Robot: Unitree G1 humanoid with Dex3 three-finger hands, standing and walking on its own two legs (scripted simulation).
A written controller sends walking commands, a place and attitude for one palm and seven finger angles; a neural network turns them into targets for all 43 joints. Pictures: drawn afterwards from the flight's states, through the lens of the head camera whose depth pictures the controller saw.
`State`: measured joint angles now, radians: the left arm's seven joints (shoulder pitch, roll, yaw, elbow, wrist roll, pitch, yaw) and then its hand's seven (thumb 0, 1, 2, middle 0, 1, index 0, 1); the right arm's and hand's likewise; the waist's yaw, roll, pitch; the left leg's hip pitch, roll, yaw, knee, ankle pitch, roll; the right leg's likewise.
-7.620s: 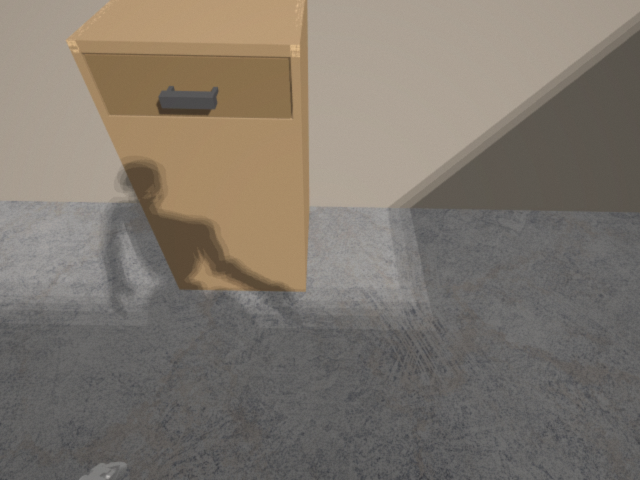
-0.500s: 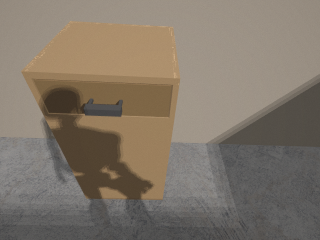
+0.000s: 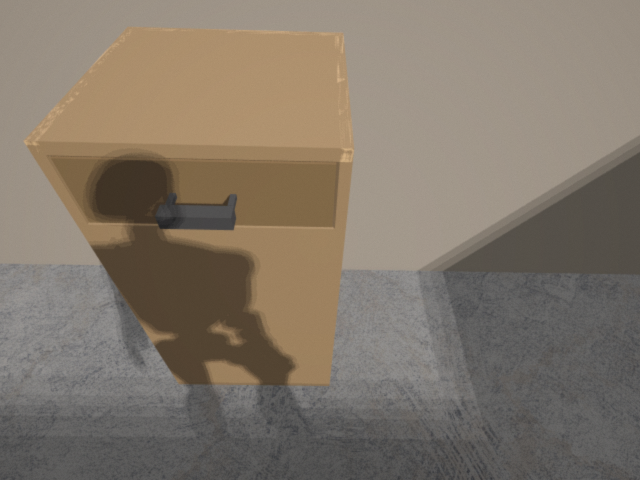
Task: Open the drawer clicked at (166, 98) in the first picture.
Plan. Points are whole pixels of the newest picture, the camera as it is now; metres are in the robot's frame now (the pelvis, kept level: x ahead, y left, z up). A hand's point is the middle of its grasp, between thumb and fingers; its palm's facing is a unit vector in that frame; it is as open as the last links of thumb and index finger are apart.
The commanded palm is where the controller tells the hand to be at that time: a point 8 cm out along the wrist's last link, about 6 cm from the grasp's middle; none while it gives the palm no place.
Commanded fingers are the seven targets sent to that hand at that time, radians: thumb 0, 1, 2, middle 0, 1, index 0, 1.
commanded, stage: look again from close up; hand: left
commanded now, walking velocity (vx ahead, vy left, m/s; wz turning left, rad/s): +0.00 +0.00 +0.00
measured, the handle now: (199, 208) +0.50 +0.23 +0.04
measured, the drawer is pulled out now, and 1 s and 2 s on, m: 0.00 0.00 0.00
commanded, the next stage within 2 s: raise the hand with hooked fingers in 0.52 s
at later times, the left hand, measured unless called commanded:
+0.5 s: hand out of the picture -0.03 +0.17 -0.18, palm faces +0.05 -0.99 -0.15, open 7.4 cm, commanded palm none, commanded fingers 0.00 0.90 0.90 -0.20 -0.30 -0.20 -0.30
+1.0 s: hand (187, 435) +0.18 +0.17 -0.03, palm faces +0.00 -0.31 -0.95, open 8.3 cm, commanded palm +0.13 +0.23 +0.00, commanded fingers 0.00 0.43 0.70 -0.23 -0.60 -0.23 -0.60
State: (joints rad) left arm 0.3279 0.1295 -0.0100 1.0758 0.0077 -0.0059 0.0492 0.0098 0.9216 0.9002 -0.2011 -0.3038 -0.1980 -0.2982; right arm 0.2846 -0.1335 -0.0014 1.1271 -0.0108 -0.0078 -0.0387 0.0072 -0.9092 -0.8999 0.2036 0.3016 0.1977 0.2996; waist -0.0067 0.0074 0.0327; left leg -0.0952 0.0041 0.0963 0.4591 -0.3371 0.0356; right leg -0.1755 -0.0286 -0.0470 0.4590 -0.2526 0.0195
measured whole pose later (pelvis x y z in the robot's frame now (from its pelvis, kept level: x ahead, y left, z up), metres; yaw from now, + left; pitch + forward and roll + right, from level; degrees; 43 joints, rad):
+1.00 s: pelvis -0.03 +0.00 -0.02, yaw -2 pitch +6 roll +2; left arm 0.40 0.24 -0.14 -0.01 0.99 -0.04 0.38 0.01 0.67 0.79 -0.21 -0.46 -0.21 -0.46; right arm 0.10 -0.28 -0.04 0.52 -0.03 0.02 0.05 0.02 -0.92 -0.90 0.20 0.30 0.20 0.30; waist 0.04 0.01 -0.10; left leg -0.37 -0.03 0.16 0.65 -0.38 0.05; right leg -0.51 0.03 0.04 0.73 -0.32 -0.04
